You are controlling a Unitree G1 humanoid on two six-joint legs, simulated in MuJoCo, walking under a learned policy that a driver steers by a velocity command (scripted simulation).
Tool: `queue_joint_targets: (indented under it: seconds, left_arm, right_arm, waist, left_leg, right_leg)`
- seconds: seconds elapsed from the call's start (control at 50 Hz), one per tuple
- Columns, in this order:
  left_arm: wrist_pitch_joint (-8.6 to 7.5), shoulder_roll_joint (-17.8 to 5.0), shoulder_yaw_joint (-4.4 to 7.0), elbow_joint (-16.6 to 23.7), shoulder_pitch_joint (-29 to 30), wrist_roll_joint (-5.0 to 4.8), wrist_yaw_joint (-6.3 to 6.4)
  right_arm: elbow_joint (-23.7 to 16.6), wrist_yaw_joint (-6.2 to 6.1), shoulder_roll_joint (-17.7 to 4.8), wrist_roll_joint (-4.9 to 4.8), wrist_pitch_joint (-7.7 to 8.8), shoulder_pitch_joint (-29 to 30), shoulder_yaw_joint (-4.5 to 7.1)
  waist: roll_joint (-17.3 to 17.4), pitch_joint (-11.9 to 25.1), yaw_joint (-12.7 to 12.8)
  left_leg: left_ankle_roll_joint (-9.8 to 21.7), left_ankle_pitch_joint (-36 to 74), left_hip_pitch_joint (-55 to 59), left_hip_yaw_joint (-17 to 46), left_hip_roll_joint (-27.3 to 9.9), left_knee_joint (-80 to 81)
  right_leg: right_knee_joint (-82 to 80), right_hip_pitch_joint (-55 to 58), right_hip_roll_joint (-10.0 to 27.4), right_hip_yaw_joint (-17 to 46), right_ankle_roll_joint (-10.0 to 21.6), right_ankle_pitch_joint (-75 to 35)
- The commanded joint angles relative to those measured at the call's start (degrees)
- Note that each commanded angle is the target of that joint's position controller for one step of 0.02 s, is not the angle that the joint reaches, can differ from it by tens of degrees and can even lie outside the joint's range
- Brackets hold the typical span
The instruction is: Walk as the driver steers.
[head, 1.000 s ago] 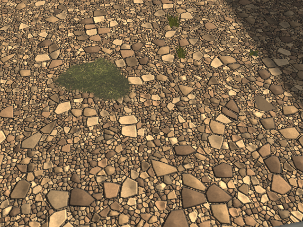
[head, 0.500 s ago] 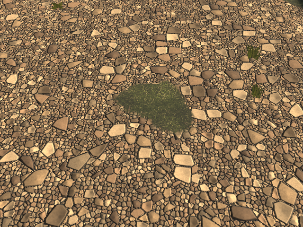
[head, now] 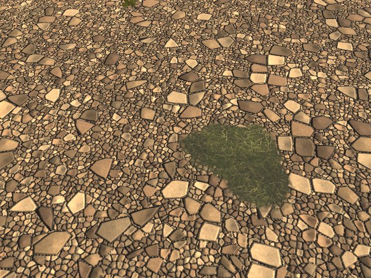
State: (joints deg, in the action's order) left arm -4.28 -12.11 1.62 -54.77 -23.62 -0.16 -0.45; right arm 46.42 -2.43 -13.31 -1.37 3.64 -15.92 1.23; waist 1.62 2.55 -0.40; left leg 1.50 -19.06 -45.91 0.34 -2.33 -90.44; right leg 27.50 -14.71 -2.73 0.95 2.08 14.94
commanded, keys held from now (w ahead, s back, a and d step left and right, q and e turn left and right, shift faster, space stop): w+e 0.64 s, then e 0.34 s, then q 0.02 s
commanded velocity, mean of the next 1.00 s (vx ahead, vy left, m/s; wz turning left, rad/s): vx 0.41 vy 0.00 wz -0.48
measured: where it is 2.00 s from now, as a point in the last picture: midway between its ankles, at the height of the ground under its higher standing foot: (225, 271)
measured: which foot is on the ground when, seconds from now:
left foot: up 0.00-0.20, down 0.22-0.74, up 0.76-1.00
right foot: down 0.00-0.22, up 0.24-0.72, down 0.74-1.00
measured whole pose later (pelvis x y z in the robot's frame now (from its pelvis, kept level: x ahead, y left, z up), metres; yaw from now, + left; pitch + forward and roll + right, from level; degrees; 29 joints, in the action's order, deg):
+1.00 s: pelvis +0.44 -0.10 +0.00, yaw -33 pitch +4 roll +1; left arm 0.1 -15.8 4.7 -38.6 -11.5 -0.3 0.4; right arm 43.0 -2.0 -16.8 0.7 2.8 -3.5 3.8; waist 1.0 -3.4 1.5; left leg -4.5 -18.0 -37.8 4.9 -3.0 -56.6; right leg 24.3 -20.5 -6.3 4.7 5.0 7.1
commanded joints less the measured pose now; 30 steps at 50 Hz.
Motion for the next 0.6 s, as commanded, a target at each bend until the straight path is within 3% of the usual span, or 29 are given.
queue_joint_targets:
  seconds: [0.02,0.04,0.08,0.12,0.16,0.18,0.2,0.22,0.24,0.26,0.28,0.3,0.32,0.34,0.38,0.44,0.54,0.6]
  left_arm:
    - [-1.62,-8.0,1.24,6.4,7.3,0.43,1.23]
    - [-1.65,-9.7,1.73,6.2,6.2,-0.24,1.70]
    - [-1.49,-12.6,2.83,5.4,3.7,-1.83,2.24]
    - [-0.69,-10.4,2.83,4.8,1.1,-2.88,2.42]
    - [0.38,-9.8,3.14,3.9,-2.3,-2.29,2.31]
    - [0.87,-9.6,3.24,3.8,-3.4,-1.78,2.30]
    - [1.15,-8.7,3.06,4.2,-3.5,-1.32,2.14]
    - [0.90,-7.2,2.56,6.0,-1.4,-0.68,1.78]
    - [-0.34,-1.2,0.59,7.6,-7.4,-1.10,1.40]
    - [-1.11,-4.8,1.28,8.0,-6.5,-1.80,1.21]
    - [-0.91,-9.2,2.91,8.7,-2.2,-2.36,1.37]
    - [-0.36,-9.2,3.28,9.6,1.7,-1.97,1.68]
    - [0.38,-8.7,3.55,10.0,3.4,-1.35,1.76]
    - [1.15,-7.8,3.79,10.3,3.3,-1.02,1.62]
    - [2.42,-5.5,3.59,10.8,3.3,-1.11,1.34]
    - [3.07,-5.0,3.80,12.6,6.8,-0.46,1.32]
    - [2.65,-4.4,3.29,15.6,15.4,-0.68,-0.33]
    - [2.60,-4.3,2.94,18.3,21.6,-0.62,-1.52]
  right_arm:
    - [-7.6,0.59,-1.8,3.15,2.38,6.2,0.32]
    - [-8.1,0.93,-0.6,2.90,2.57,7.7,0.14]
    - [-9.2,1.57,-1.1,0.60,2.04,10.3,0.14]
    - [-10.1,1.86,-2.9,0.20,1.74,13.6,0.68]
    - [-10.8,2.26,-4.5,0.43,2.28,15.5,1.57]
    - [-10.7,2.41,-5.2,0.43,2.62,14.5,2.10]
    - [-9.7,2.28,-6.9,0.53,2.88,9.9,3.06]
    - [-8.4,1.83,-9.9,1.32,3.11,0.6,4.20]
    - [-6.5,1.68,-15.4,1.37,2.59,-7.7,5.84]
    - [-5.1,2.13,-13.0,1.06,2.13,-10.8,5.55]
    - [-5.6,2.03,-9.7,1.24,2.04,-7.5,4.58]
    - [-6.2,2.03,-8.1,1.40,1.86,-2.8,4.02]
    - [-5.9,2.33,-5.8,1.41,1.76,1.7,3.37]
    - [-5.6,2.55,-4.5,1.86,1.86,4.4,3.11]
    - [-4.7,2.74,-4.9,2.12,2.25,6.0,3.57]
    - [-2.4,2.21,-6.5,2.16,2.80,4.3,4.41]
    - [0.3,0.97,-8.6,1.60,2.25,2.4,5.02]
    - [1.7,0.77,-10.4,0.90,1.67,-0.1,5.57]
  waist:
    - [-6.3,-6.8,-1.5]
    - [-7.1,-3.9,-1.2]
    - [-8.2,-2.2,-0.6]
    - [-6.2,-3.8,1.0]
    - [-5.7,-3.8,2.1]
    - [-5.9,-2.7,1.6]
    - [-6.0,-0.1,-0.8]
    - [-3.4,6.8,-5.6]
    - [11.5,17.2,-5.8]
    - [15.5,19.8,-6.5]
    - [9.6,11.5,-6.2]
    - [6.0,6.0,-4.6]
    - [4.9,1.6,-2.5]
    - [6.6,-0.5,-0.4]
    - [5.8,-1.7,1.3]
    - [2.2,-1.9,1.5]
    - [2.1,-3.5,-0.6]
    - [1.7,-5.6,-2.6]
  left_leg:
    - [-2.3,19.3,8.7,1.8,-2.1,35.5]
    - [-3.7,23.5,18.0,1.3,0.0,42.8]
    - [-5.1,24.1,21.0,2.7,1.2,51.1]
    - [-4.6,23.6,18.6,4.0,1.4,58.5]
    - [-3.2,20.7,20.6,3.8,1.8,62.3]
    - [-2.3,17.1,23.8,3.1,2.2,63.2]
    - [-0.4,14.5,31.2,2.3,2.0,64.2]
    - [2.8,16.2,46.5,7.6,-4.7,61.4]
    - [11.5,10.7,68.9,28.6,-19.7,63.7]
    - [13.9,0.1,69.1,42.0,-23.1,69.5]
    - [11.6,-3.0,62.2,35.3,-20.7,70.9]
    - [9.9,1.2,53.8,27.4,-18.2,72.3]
    - [9.2,5.3,46.0,21.4,-15.5,74.9]
    - [8.5,8.3,40.7,17.3,-13.9,77.0]
    - [8.6,13.0,35.4,11.3,-12.7,80.3]
    - [9.5,20.1,36.4,5.7,-13.8,81.5]
    - [7.3,21.2,38.9,-3.6,-12.4,81.7]
    - [6.4,19.9,42.0,-6.1,-13.8,80.7]
  right_leg:
    - [-16.9,-14.9,7.8,10.0,9.6,-12.8]
    - [-17.1,-16.7,7.1,8.3,9.3,-16.0]
    - [-18.0,-10.0,11.1,11.5,10.2,-14.9]
    - [-15.3,-2.0,12.8,14.8,9.2,-11.5]
    - [-10.9,2.3,13.4,17.0,7.8,-10.1]
    - [-8.3,3.3,12.7,17.5,7.0,-10.3]
    - [-3.0,2.2,10.2,16.6,5.9,-13.5]
    - [10.5,-5.6,6.4,13.4,4.0,-10.4]
    - [31.3,-24.9,-0.9,5.5,0.3,7.5]
    - [42.7,-32.6,0.9,8.0,-0.2,18.2]
    - [46.9,-36.3,3.2,8.7,-0.4,13.2]
    - [46.0,-35.5,5.5,6.6,-0.5,8.0]
    - [43.2,-33.2,7.0,5.7,-0.8,4.8]
    - [41.1,-30.0,8.6,5.7,-1.0,2.9]
    - [40.2,-26.6,9.1,4.7,-1.3,-0.3]
    - [35.2,-29.0,9.3,6.0,-1.7,-6.6]
    - [20.2,-26.8,8.3,3.0,-1.4,-18.5]
    - [14.4,-25.8,8.0,0.5,-0.2,-17.1]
